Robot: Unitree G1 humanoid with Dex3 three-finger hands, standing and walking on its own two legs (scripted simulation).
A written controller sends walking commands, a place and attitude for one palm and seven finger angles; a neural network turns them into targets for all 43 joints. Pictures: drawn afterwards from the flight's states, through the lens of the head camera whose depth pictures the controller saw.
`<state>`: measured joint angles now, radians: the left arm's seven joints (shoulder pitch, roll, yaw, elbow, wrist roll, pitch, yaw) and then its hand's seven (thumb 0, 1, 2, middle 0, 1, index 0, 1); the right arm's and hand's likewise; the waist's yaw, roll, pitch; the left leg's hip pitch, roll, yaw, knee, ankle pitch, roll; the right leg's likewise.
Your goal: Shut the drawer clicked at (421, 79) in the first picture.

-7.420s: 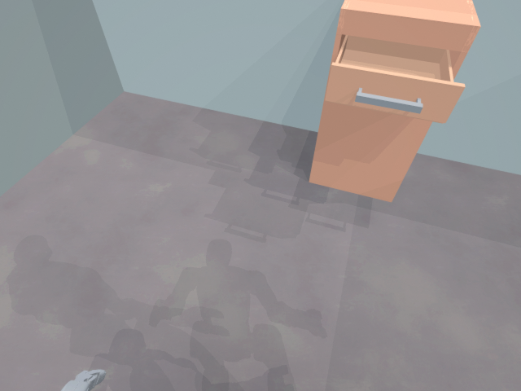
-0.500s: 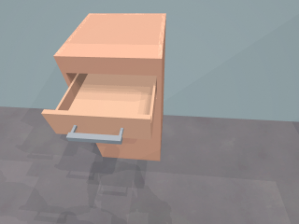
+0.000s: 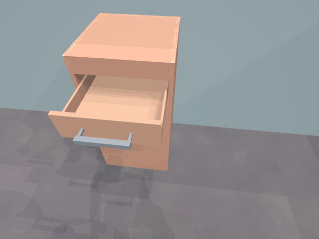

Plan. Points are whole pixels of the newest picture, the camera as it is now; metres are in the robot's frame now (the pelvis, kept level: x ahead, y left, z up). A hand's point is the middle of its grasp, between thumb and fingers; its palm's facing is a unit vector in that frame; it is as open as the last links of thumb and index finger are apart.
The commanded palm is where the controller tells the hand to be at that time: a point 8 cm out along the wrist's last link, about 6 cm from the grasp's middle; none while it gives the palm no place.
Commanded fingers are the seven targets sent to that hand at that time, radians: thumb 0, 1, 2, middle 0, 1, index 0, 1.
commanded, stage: look again from close up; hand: left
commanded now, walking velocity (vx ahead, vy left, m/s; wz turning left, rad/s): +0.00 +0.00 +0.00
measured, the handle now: (104, 137) +0.44 +0.22 -0.07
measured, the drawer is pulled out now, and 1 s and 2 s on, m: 0.23 0.23 0.23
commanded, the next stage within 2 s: shuffle to correct the standing spot in 0.52 s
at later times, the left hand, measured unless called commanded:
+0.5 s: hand out of the picture +0.03 +0.23 -0.17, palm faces +0.04 -0.97 -0.22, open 7.3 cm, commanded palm none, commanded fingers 0.00 0.90 0.90 -0.20 -0.30 -0.20 -0.30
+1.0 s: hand out of the picture +0.03 +0.20 -0.18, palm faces +0.02 -0.98 -0.17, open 7.4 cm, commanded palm none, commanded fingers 0.00 0.90 0.90 -0.20 -0.30 -0.20 -0.30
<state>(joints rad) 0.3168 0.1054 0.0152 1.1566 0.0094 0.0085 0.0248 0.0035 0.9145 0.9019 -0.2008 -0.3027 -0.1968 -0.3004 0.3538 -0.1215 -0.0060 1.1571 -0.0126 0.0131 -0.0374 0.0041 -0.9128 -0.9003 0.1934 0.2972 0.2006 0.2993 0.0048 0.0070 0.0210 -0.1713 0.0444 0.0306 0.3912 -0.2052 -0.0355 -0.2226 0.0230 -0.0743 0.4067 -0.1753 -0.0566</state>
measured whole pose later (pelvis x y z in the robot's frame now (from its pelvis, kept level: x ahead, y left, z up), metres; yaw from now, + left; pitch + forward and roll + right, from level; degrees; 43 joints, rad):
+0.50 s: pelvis +0.02 +0.05 +0.00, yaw +0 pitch -1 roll +1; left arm 0.28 0.15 0.00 1.08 0.01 -0.01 0.03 0.00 0.92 0.90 -0.20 -0.30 -0.20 -0.30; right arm 0.32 -0.15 0.03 1.09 -0.01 -0.02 -0.02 0.01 -0.92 -0.90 0.19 0.30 0.20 0.30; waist 0.00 0.02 0.02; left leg -0.17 -0.03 0.05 0.46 -0.27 0.04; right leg -0.22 -0.06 -0.05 0.49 -0.24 0.02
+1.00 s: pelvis +0.05 +0.04 -0.01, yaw -1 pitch -1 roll +1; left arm 0.33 0.11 -0.01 1.12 0.01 -0.02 0.03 0.00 0.91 0.90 -0.20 -0.30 -0.20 -0.30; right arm 0.29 -0.15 0.02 1.12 0.00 -0.02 -0.04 0.01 -0.91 -0.90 0.19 0.30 0.20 0.30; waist 0.00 0.01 0.05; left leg -0.12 -0.01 0.07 0.46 -0.33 0.02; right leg -0.20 -0.03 -0.03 0.53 -0.31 0.00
